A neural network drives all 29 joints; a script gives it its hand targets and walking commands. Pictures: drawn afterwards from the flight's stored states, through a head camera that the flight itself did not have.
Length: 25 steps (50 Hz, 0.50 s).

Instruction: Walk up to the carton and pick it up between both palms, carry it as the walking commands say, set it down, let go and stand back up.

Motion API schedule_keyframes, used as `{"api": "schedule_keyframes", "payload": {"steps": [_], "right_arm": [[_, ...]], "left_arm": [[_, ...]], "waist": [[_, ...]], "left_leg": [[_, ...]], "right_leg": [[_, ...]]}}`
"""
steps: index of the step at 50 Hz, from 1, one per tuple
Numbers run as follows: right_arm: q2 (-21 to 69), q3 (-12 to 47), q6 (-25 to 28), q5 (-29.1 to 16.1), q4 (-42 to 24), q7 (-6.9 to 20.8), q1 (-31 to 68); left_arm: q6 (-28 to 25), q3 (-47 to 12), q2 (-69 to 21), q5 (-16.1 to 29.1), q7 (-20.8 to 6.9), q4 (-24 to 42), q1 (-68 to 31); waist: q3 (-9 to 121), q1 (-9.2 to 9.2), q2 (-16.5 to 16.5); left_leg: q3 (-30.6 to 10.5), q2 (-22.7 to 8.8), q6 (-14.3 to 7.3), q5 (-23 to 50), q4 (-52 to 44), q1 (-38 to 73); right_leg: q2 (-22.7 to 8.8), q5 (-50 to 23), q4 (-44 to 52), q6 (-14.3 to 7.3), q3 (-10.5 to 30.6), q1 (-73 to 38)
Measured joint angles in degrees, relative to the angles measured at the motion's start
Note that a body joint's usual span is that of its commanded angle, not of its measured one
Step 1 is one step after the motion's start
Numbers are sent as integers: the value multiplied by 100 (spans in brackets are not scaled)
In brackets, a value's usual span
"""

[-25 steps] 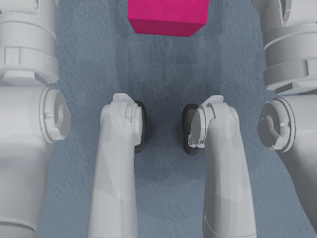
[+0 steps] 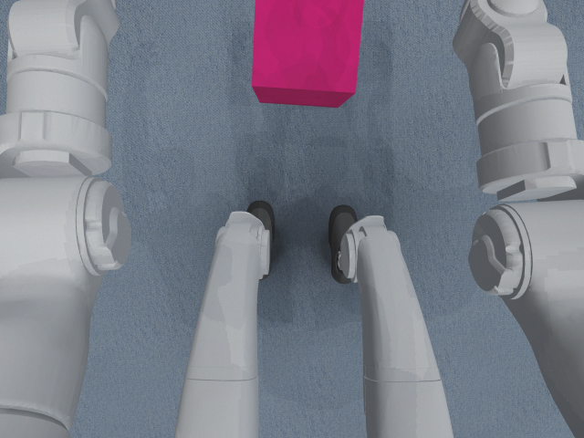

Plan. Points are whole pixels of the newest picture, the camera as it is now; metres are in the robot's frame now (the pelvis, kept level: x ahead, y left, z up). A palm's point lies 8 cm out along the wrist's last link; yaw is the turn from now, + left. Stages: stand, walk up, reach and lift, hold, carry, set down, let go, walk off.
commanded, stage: set down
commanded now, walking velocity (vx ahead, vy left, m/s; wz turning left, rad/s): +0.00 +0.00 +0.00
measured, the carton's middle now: (303, 52) +0.59 +0.00 -0.52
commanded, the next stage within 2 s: let go in 0.10 s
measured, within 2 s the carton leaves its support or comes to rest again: neither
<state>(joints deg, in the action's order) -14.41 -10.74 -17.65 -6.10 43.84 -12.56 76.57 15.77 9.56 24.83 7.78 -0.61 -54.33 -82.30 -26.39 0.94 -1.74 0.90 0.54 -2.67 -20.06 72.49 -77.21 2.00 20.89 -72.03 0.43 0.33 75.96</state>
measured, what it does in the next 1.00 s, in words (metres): rises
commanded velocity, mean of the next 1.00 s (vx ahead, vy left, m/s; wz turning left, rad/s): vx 0.00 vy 0.00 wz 0.00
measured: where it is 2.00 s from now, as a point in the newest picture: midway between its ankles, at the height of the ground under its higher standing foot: (301, 255)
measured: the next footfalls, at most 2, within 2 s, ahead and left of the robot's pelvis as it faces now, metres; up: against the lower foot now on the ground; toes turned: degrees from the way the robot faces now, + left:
none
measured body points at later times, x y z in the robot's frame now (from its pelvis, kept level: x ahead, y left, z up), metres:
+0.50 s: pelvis +0.07 -0.01 +0.06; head +0.33 +0.01 +0.44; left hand +0.50 +0.26 -0.04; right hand +0.49 -0.19 -0.05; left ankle +0.12 +0.10 -0.60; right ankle +0.11 -0.12 -0.60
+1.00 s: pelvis +0.11 -0.02 +0.13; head +0.15 -0.01 +0.57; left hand +0.31 +0.24 +0.05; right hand +0.31 -0.25 +0.06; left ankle +0.12 +0.10 -0.60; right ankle +0.11 -0.12 -0.60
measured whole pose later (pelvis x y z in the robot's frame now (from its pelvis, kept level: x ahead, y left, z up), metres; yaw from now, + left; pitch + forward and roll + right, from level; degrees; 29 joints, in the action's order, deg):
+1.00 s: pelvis +0.11 -0.02 +0.13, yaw +1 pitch +3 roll +0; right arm -9.4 -4.9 -4.9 -0.8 26.3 1.2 -8.1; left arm 4.1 2.9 16.3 0.8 -4.5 -30.0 5.6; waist -2.4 0.9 -1.7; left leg 0.2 0.6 -0.9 -17.0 34.7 -20.4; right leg 2.0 18.3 -35.8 -1.6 1.0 20.1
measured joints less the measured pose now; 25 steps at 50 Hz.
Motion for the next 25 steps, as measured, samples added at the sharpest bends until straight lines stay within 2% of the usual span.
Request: {"api": "schedule_keyframes", "payload": {"steps": [7,14,20,25], "right_arm": [[442,-282,277,619,629,221,-510],[651,-459,485,1101,668,445,-1182],[720,-446,604,1102,-87,653,-2552],[697,-164,699,913,-799,827,-3868]], "left_arm": [[-351,259,0,-469,-251,-794,495],[-472,321,-15,-731,-326,-817,1184],[-515,269,-211,-731,-229,157,2633],[-576,48,-410,-726,-260,1078,3960]], "waist": [[1312,0,0],[2041,-1,-1],[2285,-1,-1],[2376,-1,-1]], "left_leg": [[-21,1,45,118,-525,-154],[-38,2,58,124,-926,-110],[-43,5,61,124,-1378,365],[-43,5,84,124,-1773,1039]], "right_leg": [[0,-121,529,0,0,155],[0,-138,950,0,0,102],[0,-141,1407,-30,12,-372],[0,-141,1771,-64,24,-1024]]}}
